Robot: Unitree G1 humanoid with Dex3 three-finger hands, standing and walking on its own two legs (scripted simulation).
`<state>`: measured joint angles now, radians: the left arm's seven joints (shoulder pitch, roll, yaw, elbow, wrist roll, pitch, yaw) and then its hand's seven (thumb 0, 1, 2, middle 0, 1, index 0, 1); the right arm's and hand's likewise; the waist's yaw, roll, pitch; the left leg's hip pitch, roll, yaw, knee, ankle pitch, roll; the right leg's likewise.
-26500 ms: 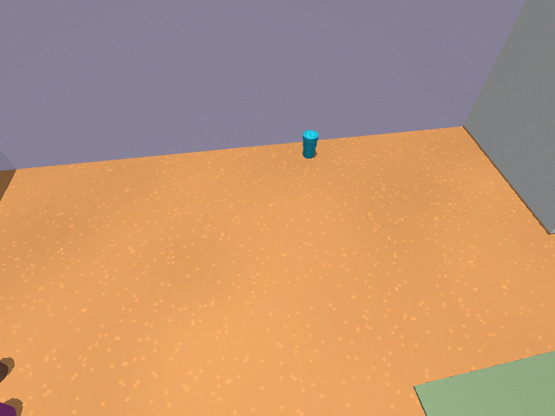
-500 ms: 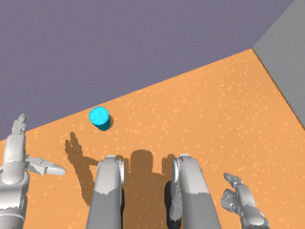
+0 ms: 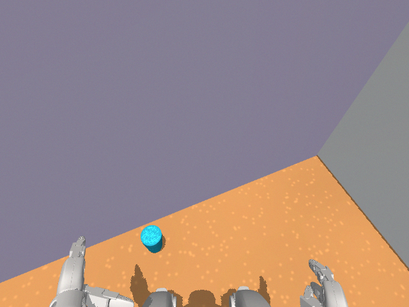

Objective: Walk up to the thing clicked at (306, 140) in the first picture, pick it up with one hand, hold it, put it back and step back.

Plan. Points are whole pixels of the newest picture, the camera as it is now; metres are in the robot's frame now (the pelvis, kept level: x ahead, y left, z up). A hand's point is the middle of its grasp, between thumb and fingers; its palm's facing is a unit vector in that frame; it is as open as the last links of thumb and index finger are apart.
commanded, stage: home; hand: left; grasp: from the side
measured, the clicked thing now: (153, 240) +0.44 +0.19 -0.62
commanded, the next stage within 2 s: stand in 1.80 s
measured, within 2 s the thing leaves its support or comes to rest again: neither
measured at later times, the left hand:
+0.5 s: hand (103, 293) +0.17 +0.18 -0.03, palm faces +0.13 -0.95 -0.29, open 17.5 cm
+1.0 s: hand (112, 291) +0.17 +0.17 -0.03, palm faces +0.12 -0.95 -0.29, open 17.6 cm
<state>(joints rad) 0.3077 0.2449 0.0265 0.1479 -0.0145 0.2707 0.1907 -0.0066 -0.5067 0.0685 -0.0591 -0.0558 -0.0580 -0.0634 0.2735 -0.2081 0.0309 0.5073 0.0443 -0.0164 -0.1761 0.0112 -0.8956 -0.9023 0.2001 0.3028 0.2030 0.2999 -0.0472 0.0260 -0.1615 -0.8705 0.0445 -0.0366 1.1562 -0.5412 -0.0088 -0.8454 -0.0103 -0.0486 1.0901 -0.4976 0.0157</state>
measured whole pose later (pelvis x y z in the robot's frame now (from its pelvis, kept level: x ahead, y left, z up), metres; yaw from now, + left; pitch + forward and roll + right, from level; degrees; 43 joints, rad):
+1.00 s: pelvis +0.01 -0.02 +0.03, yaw +1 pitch +7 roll -1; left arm 0.46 0.20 -0.01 0.02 -0.01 0.28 0.14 -0.01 -0.56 0.04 -0.05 -0.05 -0.05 -0.06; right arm 0.28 -0.21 0.03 0.52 0.01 -0.12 -0.18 0.02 -0.90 -0.90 0.20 0.30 0.20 0.30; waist -0.02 0.04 -0.11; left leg -0.61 0.04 -0.04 0.96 -0.48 -0.03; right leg -0.60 -0.01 -0.05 0.92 -0.45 0.00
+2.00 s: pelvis +0.01 +0.00 +0.03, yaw +1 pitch +7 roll -2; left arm 0.46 0.20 -0.01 0.01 -0.01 0.27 0.13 -0.01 -0.48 0.10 -0.09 -0.10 -0.09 -0.10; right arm 0.28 -0.20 0.03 0.52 0.01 -0.14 -0.19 0.01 -0.90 -0.90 0.20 0.30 0.20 0.30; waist -0.02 0.03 -0.11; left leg -0.60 0.04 -0.03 0.97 -0.48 -0.01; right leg -0.58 -0.01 -0.05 0.91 -0.45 0.01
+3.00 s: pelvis +0.00 +0.00 +0.09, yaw +1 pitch -4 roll +0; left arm 0.18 0.31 0.00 1.08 0.03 -0.01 0.02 0.01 0.91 0.89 -0.20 -0.30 -0.20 -0.30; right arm 0.15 -0.30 -0.01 1.08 -0.03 -0.01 -0.01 0.01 -0.90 -0.90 0.20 0.30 0.20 0.30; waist 0.02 0.02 0.06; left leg -0.15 -0.01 -0.01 0.43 -0.22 0.00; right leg -0.16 -0.05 -0.04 0.44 -0.22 0.02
